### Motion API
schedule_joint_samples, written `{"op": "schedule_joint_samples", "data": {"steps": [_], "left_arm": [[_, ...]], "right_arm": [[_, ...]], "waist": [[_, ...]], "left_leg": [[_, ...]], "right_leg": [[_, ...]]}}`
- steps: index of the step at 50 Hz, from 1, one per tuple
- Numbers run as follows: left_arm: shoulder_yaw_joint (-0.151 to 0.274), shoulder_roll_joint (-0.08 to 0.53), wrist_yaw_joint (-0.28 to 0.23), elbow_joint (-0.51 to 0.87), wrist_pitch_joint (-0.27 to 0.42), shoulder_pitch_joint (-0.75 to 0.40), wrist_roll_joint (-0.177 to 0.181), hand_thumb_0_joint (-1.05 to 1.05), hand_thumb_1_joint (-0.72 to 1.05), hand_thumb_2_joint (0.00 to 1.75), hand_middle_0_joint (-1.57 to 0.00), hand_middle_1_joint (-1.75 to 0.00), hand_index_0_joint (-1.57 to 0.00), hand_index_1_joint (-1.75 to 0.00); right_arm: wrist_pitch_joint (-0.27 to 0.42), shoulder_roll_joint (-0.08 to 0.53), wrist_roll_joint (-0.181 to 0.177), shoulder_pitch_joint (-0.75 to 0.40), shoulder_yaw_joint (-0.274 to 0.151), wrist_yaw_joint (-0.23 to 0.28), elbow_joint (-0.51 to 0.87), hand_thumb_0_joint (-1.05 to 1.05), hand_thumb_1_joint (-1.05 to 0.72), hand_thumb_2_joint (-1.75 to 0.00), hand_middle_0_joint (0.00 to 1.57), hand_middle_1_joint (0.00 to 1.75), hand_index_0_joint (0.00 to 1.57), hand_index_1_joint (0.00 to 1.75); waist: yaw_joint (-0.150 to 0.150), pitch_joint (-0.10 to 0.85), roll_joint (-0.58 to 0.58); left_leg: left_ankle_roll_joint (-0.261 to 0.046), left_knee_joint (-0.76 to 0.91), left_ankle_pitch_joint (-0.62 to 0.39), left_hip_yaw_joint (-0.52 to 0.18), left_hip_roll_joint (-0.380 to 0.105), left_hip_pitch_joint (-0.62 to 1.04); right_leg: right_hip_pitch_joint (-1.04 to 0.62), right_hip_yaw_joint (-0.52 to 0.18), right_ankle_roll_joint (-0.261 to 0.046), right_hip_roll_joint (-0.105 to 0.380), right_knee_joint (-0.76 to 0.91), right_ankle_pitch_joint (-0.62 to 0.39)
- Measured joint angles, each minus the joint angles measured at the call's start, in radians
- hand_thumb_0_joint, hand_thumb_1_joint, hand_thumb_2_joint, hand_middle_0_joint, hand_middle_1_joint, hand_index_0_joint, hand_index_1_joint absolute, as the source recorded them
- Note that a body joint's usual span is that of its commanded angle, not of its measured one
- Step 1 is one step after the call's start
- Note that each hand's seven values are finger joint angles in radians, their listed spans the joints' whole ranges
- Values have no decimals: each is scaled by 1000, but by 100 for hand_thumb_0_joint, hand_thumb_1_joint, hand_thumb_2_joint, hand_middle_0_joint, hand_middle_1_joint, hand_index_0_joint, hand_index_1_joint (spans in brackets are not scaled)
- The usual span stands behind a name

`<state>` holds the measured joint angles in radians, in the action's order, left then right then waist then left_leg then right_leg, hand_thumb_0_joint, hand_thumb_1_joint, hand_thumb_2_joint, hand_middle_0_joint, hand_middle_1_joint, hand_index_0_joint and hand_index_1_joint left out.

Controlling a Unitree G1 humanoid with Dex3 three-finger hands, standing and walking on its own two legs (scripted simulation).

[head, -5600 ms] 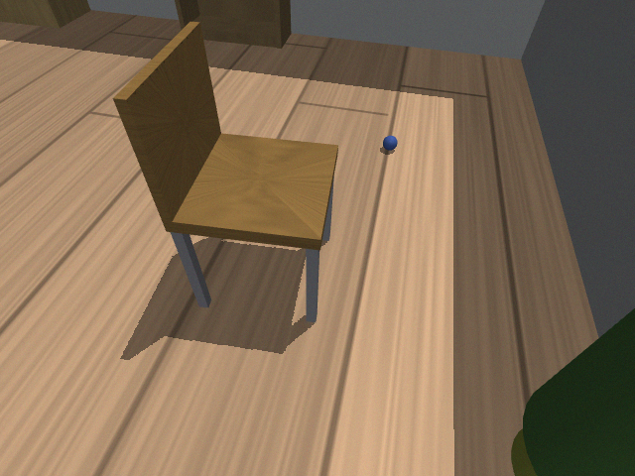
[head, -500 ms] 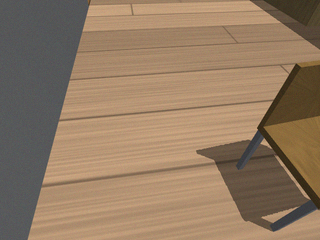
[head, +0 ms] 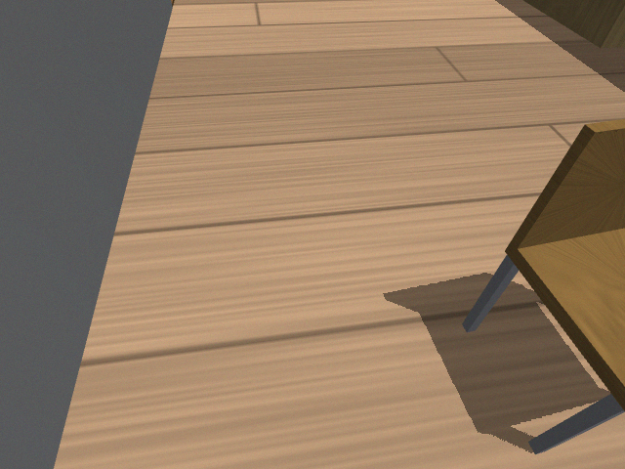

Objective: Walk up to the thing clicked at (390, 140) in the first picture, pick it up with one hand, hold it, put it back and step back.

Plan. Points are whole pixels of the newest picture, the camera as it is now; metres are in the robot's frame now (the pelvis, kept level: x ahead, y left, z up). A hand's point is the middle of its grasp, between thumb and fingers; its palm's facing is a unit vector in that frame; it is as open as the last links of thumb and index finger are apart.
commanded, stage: stand
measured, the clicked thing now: out of the picture +0.35 -1.85 -0.74
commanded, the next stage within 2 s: walk up in 0.44 s
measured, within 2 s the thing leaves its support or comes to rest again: neither
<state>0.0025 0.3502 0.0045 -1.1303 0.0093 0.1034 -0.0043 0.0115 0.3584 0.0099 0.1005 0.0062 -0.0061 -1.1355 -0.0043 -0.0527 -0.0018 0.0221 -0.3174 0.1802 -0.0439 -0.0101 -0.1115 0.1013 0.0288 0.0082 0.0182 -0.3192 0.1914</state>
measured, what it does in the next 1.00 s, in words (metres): walks ahead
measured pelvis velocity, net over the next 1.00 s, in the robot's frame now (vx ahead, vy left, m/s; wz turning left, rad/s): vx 0.15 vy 0.03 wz -0.02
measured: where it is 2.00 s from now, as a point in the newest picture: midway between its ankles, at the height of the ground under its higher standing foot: (309, 366)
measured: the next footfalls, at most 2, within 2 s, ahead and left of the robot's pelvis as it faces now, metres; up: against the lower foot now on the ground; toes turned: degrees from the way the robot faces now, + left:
right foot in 1.06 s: +0.37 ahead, -0.10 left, +0.00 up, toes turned -4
left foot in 1.52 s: +0.53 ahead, +0.16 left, +0.00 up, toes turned +4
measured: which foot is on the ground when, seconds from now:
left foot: down 0.00-1.00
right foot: down 0.00-0.70, up 0.72-1.00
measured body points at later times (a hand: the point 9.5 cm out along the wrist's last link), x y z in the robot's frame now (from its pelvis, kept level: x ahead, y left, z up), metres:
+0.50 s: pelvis +0.01 +0.00 +0.00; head +0.01 +0.00 +0.45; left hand +0.08 +0.31 -0.13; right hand +0.08 -0.30 -0.13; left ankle -0.01 +0.13 -0.74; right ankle -0.01 -0.12 -0.75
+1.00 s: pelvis +0.15 +0.03 -0.02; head +0.18 +0.04 +0.43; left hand +0.25 +0.34 -0.14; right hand +0.16 -0.30 -0.13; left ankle +0.04 +0.14 -0.75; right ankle +0.30 -0.11 -0.73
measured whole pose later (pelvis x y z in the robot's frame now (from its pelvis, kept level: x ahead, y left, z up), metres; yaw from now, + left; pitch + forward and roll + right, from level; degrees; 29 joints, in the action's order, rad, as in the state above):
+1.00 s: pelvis +0.15 +0.03 -0.02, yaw -1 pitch -3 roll +2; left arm 0.05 0.43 0.09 -0.94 0.01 0.18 -0.01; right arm 0.07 0.39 0.02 0.34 -0.07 -0.04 -0.92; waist 0.02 -0.12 0.05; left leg -0.01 -0.35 0.38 0.08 0.02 0.08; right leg 0.48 0.01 -0.03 0.06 -0.63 0.17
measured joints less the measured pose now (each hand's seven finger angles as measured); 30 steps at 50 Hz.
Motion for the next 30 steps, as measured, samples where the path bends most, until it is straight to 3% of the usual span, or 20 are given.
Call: {"op": "schedule_joint_samples", "data": {"steps": [22, 26, 28, 30], "left_arm": [[3, -1, -3, 5, -1, 4, -1, 0, 90, 90, -20, -30, -20, -30], [43, 11, 36, 50, 11, 52, -20, 0, 90, 90, -20, -30, -21, -30], [57, 23, 47, 74, 22, 79, -24, 0, 90, 90, -20, -30, -21, -30], [69, 34, 51, 91, 33, 98, -29, 0, 90, 90, -21, -30, -21, -30]], "right_arm": [[-2, -2, -1, -3, -3, 2, 7, 1, -91, -90, 21, 30, 20, 30], [9, 8, 20, 50, -43, -34, 51, 1, -91, -90, 21, 30, 20, 30], [13, 25, 26, 75, -58, -44, 70, 1, -90, -90, 21, 30, 20, 30], [15, 44, 28, 90, -72, -47, 78, 1, -90, -90, 21, 30, 20, 30]], "waist": [[-1, -1, -4], [-6, 33, -1], [-12, 47, -3], [-13, 41, -9]], "left_leg": [[-3, 2, 5, 6, 0, 16], [-55, -135, 186, 8, 5, -38], [-68, -200, 215, 7, 6, -67], [-68, -284, 236, 21, -1, -106]], "right_leg": [[-16, -6, 3, 0, 9, 0], [36, -7, -34, 1, -125, 174], [56, -7, -44, -1, -168, 175], [51, 5, -33, 2, -180, 123]]}}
